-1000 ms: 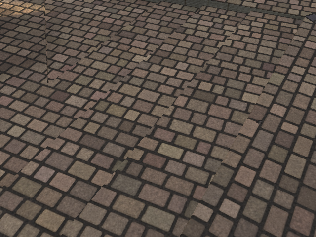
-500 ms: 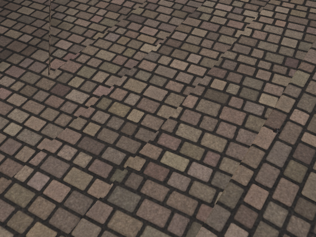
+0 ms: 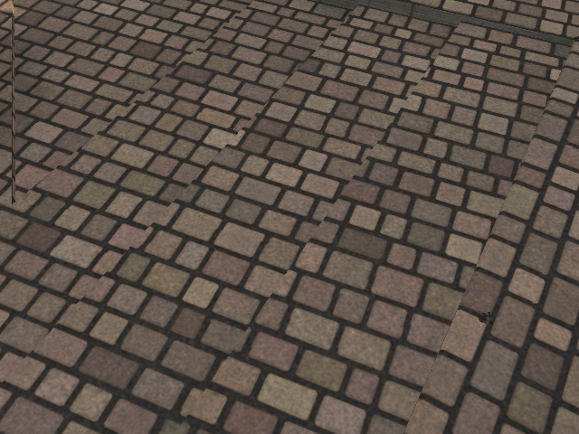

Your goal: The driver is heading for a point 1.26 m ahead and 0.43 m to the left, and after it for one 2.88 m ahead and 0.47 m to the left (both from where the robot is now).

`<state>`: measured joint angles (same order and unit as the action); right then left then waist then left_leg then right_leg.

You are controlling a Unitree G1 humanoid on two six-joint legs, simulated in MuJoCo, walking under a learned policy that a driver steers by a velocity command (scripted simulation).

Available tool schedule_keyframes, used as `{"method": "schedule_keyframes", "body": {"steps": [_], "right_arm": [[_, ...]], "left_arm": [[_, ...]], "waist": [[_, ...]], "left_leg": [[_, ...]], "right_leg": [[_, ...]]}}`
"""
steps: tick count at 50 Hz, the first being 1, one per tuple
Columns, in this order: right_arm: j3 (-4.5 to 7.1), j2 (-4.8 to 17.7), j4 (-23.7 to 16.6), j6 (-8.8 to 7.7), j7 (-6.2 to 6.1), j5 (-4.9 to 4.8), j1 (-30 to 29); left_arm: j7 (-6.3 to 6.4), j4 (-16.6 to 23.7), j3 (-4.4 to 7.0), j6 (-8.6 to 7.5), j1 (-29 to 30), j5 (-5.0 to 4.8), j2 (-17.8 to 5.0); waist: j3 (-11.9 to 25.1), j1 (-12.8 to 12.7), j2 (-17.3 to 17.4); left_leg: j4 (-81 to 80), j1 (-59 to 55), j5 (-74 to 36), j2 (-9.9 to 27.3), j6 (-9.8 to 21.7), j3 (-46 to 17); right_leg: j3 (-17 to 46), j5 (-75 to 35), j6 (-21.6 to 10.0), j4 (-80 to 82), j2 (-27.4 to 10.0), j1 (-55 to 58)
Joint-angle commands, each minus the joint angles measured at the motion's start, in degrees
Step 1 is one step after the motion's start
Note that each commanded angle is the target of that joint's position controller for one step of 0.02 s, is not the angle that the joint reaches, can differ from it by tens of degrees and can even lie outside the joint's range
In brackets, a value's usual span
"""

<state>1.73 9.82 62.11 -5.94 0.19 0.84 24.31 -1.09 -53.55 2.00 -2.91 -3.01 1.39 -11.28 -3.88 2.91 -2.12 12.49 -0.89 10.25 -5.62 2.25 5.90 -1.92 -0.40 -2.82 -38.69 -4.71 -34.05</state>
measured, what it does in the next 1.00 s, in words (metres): goes down: right foot, then left foot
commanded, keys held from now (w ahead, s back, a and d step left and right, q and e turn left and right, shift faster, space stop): no key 1.00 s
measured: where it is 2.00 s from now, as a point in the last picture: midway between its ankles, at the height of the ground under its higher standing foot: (285, 398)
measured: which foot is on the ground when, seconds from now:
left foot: down 0.00-0.12, up 0.14-0.36, down 0.38-1.00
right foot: up 0.00-0.08, down 0.10-1.00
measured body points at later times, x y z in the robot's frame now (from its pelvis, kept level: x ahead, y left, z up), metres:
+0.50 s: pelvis +0.18 +0.04 -0.03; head +0.19 +0.07 +0.42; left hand +0.21 +0.27 -0.20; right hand +0.19 -0.17 -0.18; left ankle +0.19 +0.13 -0.78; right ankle +0.21 -0.08 -0.74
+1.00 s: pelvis +0.20 +0.07 -0.02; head +0.21 +0.09 +0.43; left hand +0.20 +0.28 -0.20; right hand +0.18 -0.14 -0.18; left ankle +0.19 +0.13 -0.78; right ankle +0.21 -0.08 -0.75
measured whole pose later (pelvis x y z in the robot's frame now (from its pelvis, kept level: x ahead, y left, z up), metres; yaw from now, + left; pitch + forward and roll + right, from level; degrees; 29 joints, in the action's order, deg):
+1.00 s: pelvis +0.20 +0.07 -0.02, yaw +2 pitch -2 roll -4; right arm -2.6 6.7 65.6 -2.0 -2.6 0.7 20.2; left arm 2.5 -69.4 0.1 1.6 -12.4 -0.3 -7.4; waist -1.3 -0.6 1.7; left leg 17.0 4.9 10.4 -0.3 4.1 -0.4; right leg -1.8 9.0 -4.7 -30.1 1.7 -12.5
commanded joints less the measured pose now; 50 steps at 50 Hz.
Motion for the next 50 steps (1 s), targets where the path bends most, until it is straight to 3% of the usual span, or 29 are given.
{"method": "schedule_keyframes", "body": {"steps": [1,3,5,6,7,8,9,10,11,12,13,15,17,18,19,20,21,22,23,24,26,28,31,43,50], "right_arm": [[0.67,6.8,-1.6,-0.60,-0.37,0.03,0.5],[0.79,7.0,-1.8,-0.89,-0.91,0.24,-1.7],[1.37,8.4,-2.6,-0.71,-1.45,-0.83,-4.5],[1.46,8.1,-3.1,-0.61,-1.42,-1.41,-3.1],[-0.51,-0.2,-1.9,0.79,-0.86,-3.89,9.2],[-0.61,2.7,-0.4,2.43,-1.52,-2.18,6.1],[-0.46,3.1,-1.0,2.84,-1.18,-0.70,4.4],[-0.51,3.3,-1.6,2.86,-0.83,0.36,1.3],[-0.49,3.2,-2.4,2.81,-0.70,0.87,-1.5],[-1.16,1.6,-1.8,3.11,-0.84,1.02,-0.3],[-1.49,1.5,-1.1,3.14,-1.05,0.84,0.6],[-2.04,1.5,0.7,3.18,-1.47,0.39,2.5],[-2.63,0.5,2.2,2.98,-1.80,0.67,4.0],[-2.76,0.5,2.8,2.79,-1.90,1.27,4.8],[-2.95,1.2,2.6,2.60,-1.80,2.17,4.9],[-2.94,4.3,1.6,2.22,-1.65,2.91,4.0],[-3.08,6.6,0.4,2.05,-1.85,2.16,1.9],[-2.83,8.6,0.1,2.37,-2.39,1.32,-0.9],[-3.12,6.9,0.0,2.42,-2.60,0.81,-3.1],[-3.68,4.9,-0.2,2.35,-2.65,0.65,-4.9],[-4.31,2.5,0.2,2.13,-2.99,0.41,-4.0],[-4.11,2.6,0.8,2.05,-3.07,-0.16,-2.7],[-4.02,2.3,1.6,2.50,-3.00,-0.18,-1.1],[-3.66,1.7,2.9,3.75,-2.95,-0.07,0.0],[-3.81,1.1,3.7,3.90,-2.87,-0.14,1.4]], "left_arm": [[0.57,1.2,0.17,-0.93,-1.5,-0.32,-2.7],[1.22,-0.7,1.19,-1.75,-5.9,0.25,-5.5],[1.90,-5.3,2.17,-3.20,-16.7,1.31,-6.6],[2.22,-6.4,2.81,-3.93,-18.0,1.85,-9.1],[2.22,-6.5,2.32,-3.54,-18.3,0.34,-9.0],[1.71,-5.0,1.43,-2.76,-15.2,-0.97,-4.6],[1.87,-4.3,0.96,-2.55,-9.9,-1.29,-3.7],[2.04,-4.0,0.10,-2.47,-7.2,-0.75,-1.7],[2.60,-4.4,-0.26,-2.96,-7.2,-0.51,-1.2],[3.08,-5.0,0.12,-2.88,-6.3,-0.09,-2.5],[3.21,-5.5,0.30,-2.88,-6.5,0.39,-3.2],[2.83,-6.1,0.84,-2.89,-7.4,0.64,-3.7],[2.40,-7.1,1.15,-2.70,-7.8,-0.80,-3.7],[2.34,-7.4,1.15,-2.37,-7.0,-1.77,-3.1],[2.32,-7.4,1.03,-1.74,-6.6,-2.11,-2.1],[2.39,-7.8,0.95,-0.81,-8.6,-1.75,-0.6],[2.73,-8.6,0.81,0.31,-11.2,-1.80,1.2],[3.08,-10.0,0.56,1.35,-14.2,-1.38,2.3],[3.39,-10.3,0.74,2.38,-14.2,-0.82,0.9],[3.40,-10.4,0.89,3.10,-14.0,-0.87,0.0],[3.05,-11.1,0.87,3.89,-13.2,-1.11,-0.3],[3.12,-11.7,0.46,4.18,-12.9,-1.51,0.2],[3.40,-12.3,0.06,4.59,-11.9,-1.77,0.1],[3.72,-14.6,-1.30,4.79,-11.1,-1.59,0.5],[3.66,-15.7,-1.72,4.09,-11.7,-1.70,0.5]], "waist": [[0.3,-1.9,7.0],[1.2,-4.2,6.3],[2.9,-9.2,2.1],[3.5,-8.4,-4.5],[14.8,-3.9,-16.5],[14.1,-5.6,-5.1],[9.4,-4.0,-7.4],[6.5,-2.7,-4.9],[4.7,-2.7,-4.8],[3.8,-1.7,-5.8],[4.5,-1.2,-5.8],[8.0,-1.4,-2.8],[8.0,-0.3,-1.9],[6.9,0.8,-0.6],[5.3,0.8,1.2],[2.7,-1.2,5.4],[-0.5,-2.7,10.8],[-1.2,-3.8,12.6],[-1.5,-4.4,12.7],[-0.1,-5.3,12.8],[2.1,-5.0,11.7],[3.5,-4.4,9.5],[3.2,-3.8,7.7],[-0.6,-3.6,5.3],[-1.2,-3.5,5.7]], "left_leg": [[0.9,5.9,-34.4,13.6,6.1,-4.9],[6.5,3.8,-35.3,14.2,4.9,-5.7],[20.0,7.4,-30.2,11.9,2.8,-5.6],[31.0,12.8,-12.1,7.3,1.3,-3.7],[44.6,22.9,22.1,2.9,-1.0,-4.0],[47.1,21.0,21.0,4.6,-0.6,-8.2],[47.7,20.7,20.0,5.7,-0.1,-9.3],[44.2,19.6,18.4,7.6,0.1,-10.3],[39.3,19.6,16.8,8.9,-0.6,-11.0],[34.6,16.9,14.0,9.0,-2.1,-9.7],[28.9,15.2,11.6,8.8,-3.0,-9.0],[21.3,11.6,2.5,7.4,-4.2,-6.2],[14.2,5.9,-7.5,6.8,-4.7,-3.9],[10.6,3.9,-11.1,6.7,-4.7,-3.0],[7.2,3.5,-13.8,9.4,-4.6,-5.0],[6.2,3.7,-27.9,16.9,-3.9,-11.4],[7.1,8.3,-43.0,21.7,-0.8,-15.2],[5.0,12.9,-39.0,22.9,3.9,-15.8],[3.3,14.6,-30.8,21.6,4.9,-16.2],[3.0,13.5,-27.9,19.5,4.1,-15.1],[5.2,10.2,-33.9,17.4,2.8,-12.6],[6.1,7.8,-36.3,16.8,1.9,-12.0],[6.3,6.0,-36.0,16.3,0.8,-11.9],[1.7,9.0,-13.0,14.5,-1.2,-12.8],[-0.3,8.7,-8.1,14.2,-2.4,-13.0]], "right_leg": [[-2.6,-4.2,-0.9,4.8,3.9,11.0],[-0.4,-4.3,-2.2,8.6,4.5,15.6],[1.6,-10.5,-2.9,20.3,3.9,28.4],[2.9,-27.9,-3.0,21.1,-0.5,34.6],[15.8,-50.3,-13.8,13.5,-14.8,48.5],[15.2,-38.1,-15.4,18.4,-13.7,39.8],[14.8,-30.9,-18.2,21.0,-12.8,32.5],[12.5,-27.0,-17.0,22.6,-10.8,27.3],[10.0,-28.1,-15.7,22.9,-9.3,25.4],[6.6,-25.8,-14.2,23.1,-6.8,21.6],[4.4,-25.9,-13.4,22.1,-5.3,20.8],[2.2,-20.5,-12.4,20.2,-3.7,21.4],[-0.1,-10.2,-10.5,18.3,-1.9,17.5],[-1.2,-2.8,-8.5,17.1,-0.8,15.5],[-1.9,6.9,-5.7,13.6,0.7,13.1],[-3.2,17.9,-3.0,4.8,4.1,8.0],[-2.0,25.6,-1.7,-1.1,7.0,8.2],[-0.2,26.2,-0.6,-0.7,7.1,11.7],[0.6,25.2,0.5,-1.1,6.1,14.1],[1.0,24.1,1.2,-0.4,5.7,15.4],[1.2,21.5,2.4,1.5,5.2,17.3],[1.6,20.3,3.4,2.9,4.8,18.0],[2.1,19.8,3.6,4.3,4.3,17.8],[4.0,12.0,2.2,11.1,3.3,19.8],[4.9,9.1,1.2,13.4,2.8,19.8]]}}
Keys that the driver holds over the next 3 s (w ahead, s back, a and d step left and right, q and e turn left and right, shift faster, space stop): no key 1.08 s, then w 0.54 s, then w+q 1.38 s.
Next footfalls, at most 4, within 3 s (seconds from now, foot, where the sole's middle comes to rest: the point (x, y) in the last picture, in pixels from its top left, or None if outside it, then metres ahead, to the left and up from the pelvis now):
0.10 right None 0.24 -0.08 -0.79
0.38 left None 0.23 0.13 -0.82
1.58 right None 0.46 -0.09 -0.82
2.08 left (261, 331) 0.74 0.05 -0.82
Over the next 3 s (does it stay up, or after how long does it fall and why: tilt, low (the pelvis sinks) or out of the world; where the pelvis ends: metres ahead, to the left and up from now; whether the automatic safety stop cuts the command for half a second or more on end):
stays up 1.10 0.09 -0.07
